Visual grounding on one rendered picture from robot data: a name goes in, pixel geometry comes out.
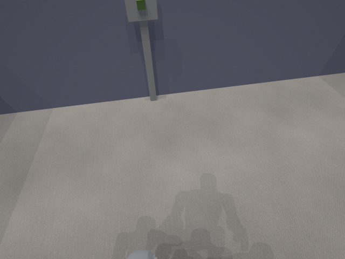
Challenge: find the panel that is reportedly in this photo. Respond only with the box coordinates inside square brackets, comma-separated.
[125, 0, 158, 101]

